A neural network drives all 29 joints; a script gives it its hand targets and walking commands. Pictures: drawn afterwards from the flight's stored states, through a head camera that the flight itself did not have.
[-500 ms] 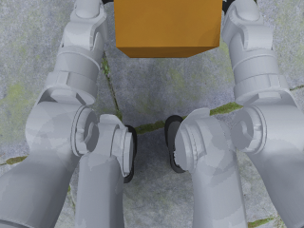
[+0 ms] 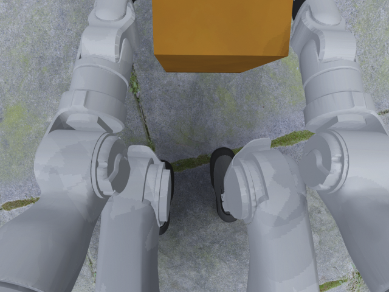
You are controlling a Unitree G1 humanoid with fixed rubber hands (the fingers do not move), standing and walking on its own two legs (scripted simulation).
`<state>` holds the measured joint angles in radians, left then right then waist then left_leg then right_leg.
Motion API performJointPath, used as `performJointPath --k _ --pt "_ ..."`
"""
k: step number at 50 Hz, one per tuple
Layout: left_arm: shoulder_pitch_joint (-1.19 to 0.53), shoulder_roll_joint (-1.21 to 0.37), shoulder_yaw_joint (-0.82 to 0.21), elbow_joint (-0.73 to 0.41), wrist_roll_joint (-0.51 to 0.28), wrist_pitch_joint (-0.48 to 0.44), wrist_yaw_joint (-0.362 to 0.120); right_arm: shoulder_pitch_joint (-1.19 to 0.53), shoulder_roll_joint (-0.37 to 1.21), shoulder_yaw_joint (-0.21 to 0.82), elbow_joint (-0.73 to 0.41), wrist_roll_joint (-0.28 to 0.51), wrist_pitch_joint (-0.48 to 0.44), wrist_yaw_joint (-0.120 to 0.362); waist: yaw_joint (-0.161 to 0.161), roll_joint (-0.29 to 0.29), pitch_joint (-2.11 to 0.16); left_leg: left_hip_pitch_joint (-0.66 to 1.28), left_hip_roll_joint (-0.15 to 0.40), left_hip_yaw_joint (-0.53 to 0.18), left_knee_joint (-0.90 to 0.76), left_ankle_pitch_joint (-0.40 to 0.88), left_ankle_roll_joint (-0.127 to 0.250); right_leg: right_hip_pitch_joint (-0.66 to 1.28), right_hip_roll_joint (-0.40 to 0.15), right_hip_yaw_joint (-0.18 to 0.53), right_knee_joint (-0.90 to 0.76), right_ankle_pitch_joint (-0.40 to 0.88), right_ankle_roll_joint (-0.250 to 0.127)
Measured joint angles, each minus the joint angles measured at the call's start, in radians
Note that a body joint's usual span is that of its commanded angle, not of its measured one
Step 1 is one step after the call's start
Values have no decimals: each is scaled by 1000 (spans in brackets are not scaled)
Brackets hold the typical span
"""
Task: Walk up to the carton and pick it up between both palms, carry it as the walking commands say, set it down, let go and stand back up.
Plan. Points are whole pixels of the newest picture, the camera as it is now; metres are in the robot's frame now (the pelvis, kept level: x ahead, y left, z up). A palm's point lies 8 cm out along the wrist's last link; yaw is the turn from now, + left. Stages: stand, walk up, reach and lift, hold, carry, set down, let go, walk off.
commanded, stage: set down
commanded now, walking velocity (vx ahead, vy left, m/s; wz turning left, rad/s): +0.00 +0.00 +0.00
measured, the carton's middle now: (211, 9) +0.55 -0.05 -0.23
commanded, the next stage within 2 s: none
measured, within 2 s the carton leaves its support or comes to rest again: neither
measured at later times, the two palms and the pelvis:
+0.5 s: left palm out of the picture +0.55 +0.09 -0.15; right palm (307, 1) +0.53 -0.19 -0.15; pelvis +0.00 +0.00 +0.00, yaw +0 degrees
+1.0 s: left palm out of the picture +0.56 +0.13 -0.15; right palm (314, 6) +0.53 -0.20 -0.15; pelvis +0.00 +0.00 +0.01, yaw +0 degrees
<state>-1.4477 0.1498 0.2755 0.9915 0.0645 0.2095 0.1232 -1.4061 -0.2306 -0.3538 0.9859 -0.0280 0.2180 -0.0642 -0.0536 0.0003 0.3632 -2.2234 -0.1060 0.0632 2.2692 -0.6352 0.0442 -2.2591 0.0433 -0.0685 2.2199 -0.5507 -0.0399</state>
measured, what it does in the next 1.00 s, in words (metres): stands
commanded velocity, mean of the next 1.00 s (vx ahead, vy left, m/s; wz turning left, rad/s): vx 0.00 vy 0.00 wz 0.00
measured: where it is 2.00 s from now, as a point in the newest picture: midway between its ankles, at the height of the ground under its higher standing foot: (192, 203)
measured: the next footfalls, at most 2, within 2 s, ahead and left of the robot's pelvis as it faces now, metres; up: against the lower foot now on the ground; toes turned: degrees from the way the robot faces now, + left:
none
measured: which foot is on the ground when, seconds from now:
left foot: down 0.00-1.00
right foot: down 0.00-1.00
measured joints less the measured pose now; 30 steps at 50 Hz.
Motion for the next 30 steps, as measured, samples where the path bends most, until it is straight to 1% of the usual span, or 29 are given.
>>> performJointPath --k 15,30 --pt "-10 5 10 12 18 -11 -30 -6 -7 -26 12 -17 -12 33 2 1 15 6 0 1 10 -2 3 8 1 0 8 -2 4" --pt "-20 17 10 33 23 -40 -43 -21 -7 -34 39 -22 -46 32 1 -2 36 17 0 0 11 0 -1 18 2 -1 8 1 6"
